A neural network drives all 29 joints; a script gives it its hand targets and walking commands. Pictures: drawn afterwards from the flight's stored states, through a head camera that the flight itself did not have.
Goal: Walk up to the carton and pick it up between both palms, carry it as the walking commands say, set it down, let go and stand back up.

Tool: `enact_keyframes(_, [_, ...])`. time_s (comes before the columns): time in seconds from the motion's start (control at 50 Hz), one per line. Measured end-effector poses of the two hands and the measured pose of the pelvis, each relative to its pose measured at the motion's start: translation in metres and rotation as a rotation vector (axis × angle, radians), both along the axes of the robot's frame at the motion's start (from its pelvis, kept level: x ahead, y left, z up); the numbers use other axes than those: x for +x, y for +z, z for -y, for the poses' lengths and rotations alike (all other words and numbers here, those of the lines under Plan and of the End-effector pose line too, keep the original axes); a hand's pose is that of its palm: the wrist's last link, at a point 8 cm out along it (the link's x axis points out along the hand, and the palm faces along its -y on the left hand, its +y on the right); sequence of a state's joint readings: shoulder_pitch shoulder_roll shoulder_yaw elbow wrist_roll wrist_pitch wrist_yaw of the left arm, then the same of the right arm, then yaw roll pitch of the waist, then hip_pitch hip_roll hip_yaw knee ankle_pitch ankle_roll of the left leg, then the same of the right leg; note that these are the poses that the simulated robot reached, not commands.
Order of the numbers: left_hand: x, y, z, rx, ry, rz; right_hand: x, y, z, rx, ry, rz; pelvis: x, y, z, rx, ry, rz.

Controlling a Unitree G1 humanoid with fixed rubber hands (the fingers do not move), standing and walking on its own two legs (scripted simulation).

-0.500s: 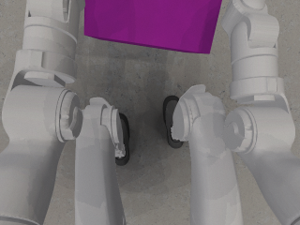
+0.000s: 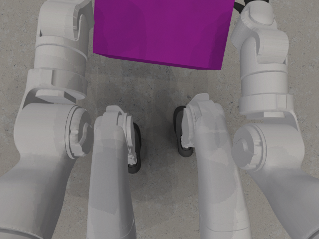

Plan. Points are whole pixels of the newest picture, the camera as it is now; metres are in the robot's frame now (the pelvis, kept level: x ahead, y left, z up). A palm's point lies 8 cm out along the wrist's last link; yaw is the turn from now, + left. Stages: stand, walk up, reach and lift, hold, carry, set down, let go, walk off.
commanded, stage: reach and lift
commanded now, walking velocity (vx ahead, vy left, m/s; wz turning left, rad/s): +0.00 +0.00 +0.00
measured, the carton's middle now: out of the picture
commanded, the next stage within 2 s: none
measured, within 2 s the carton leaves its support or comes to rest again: neither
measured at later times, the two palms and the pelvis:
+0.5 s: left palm out of the picture +0.55 +0.11 +0.01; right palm out of the picture +0.50 -0.20 +0.00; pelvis -0.01 +0.00 +0.05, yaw +0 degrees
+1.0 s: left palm out of the picture +0.52 +0.12 +0.08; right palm out of the picture +0.47 -0.19 +0.07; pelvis -0.01 +0.00 +0.11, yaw +0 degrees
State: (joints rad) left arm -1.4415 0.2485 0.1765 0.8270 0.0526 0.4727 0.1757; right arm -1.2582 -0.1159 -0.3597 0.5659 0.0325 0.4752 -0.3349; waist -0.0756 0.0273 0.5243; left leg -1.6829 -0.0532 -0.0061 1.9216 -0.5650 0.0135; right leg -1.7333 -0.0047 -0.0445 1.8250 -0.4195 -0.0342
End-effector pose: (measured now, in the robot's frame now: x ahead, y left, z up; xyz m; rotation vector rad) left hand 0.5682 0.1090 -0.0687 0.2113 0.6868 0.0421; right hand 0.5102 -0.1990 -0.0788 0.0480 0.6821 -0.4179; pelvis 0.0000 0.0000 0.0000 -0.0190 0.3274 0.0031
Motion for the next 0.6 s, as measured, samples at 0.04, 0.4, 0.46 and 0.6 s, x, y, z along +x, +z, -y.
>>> enact_keyframes(0.04, [-0.002,0.008,0.000,0.006,-0.004,0.009,-0.001,0.009,0.000,-0.001,0.000,0.008,-0.001,0.004,0.000,0.001,0.000,0.012])
enact_keyframes(0.4, [-0.019,0.052,-0.004,-0.052,0.034,0.008,-0.015,0.059,-0.003,-0.026,0.011,0.017,-0.006,0.040,0.000,0.005,0.000,0.046])
enact_keyframes(0.46, [-0.018,0.072,-0.004,-0.018,0.017,0.033,-0.013,0.075,-0.003,-0.005,-0.001,0.038,-0.006,0.047,0.000,0.004,0.000,0.052])
enact_keyframes(0.6, [-0.019,0.086,-0.006,-0.009,0.021,0.026,-0.011,0.090,-0.005,0.002,0.000,0.032,-0.003,0.062,0.001,0.007,0.000,0.040])
